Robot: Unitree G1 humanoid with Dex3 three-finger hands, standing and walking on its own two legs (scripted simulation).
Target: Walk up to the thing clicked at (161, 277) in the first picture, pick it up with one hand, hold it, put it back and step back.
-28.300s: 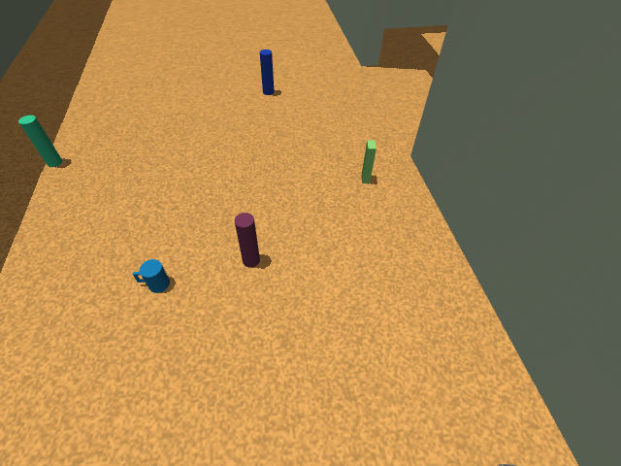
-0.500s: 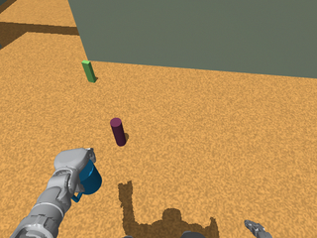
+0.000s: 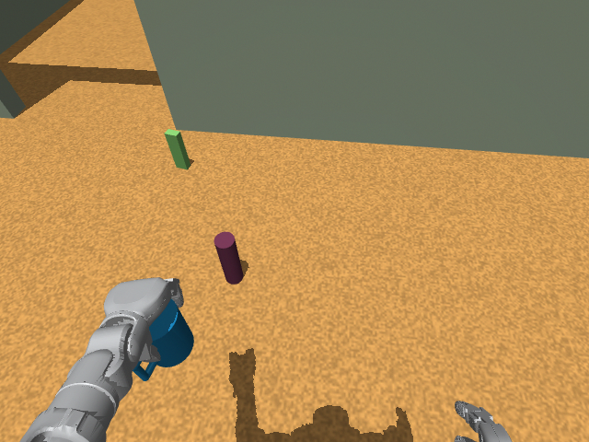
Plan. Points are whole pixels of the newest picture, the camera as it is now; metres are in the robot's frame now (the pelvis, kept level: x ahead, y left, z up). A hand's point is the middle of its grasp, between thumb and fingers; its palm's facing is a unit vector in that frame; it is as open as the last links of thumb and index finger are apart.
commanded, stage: hold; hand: left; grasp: from above
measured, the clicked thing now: (157, 341) +0.29 +0.23 -0.11
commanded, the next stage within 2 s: crouch in 1.24 s
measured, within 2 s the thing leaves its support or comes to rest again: neither
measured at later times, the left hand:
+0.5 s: hand (145, 334) +0.28 +0.22 -0.04, palm faces -0.45 -0.07 -0.89, open 10.4 cm
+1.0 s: hand (145, 331) +0.28 +0.22 -0.03, palm faces -0.46 -0.08 -0.88, open 10.4 cm
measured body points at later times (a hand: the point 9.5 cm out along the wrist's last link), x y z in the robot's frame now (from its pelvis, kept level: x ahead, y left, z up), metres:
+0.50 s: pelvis -0.01 +0.00 +0.01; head +0.01 -0.02 +0.46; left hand +0.30 +0.22 +0.01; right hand +0.12 -0.26 -0.11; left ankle +0.00 +0.10 -0.73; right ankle +0.01 -0.13 -0.73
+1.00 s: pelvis +0.00 +0.00 +0.01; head +0.01 -0.02 +0.46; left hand +0.30 +0.22 +0.02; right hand +0.14 -0.26 -0.10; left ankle +0.00 +0.10 -0.73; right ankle +0.01 -0.13 -0.73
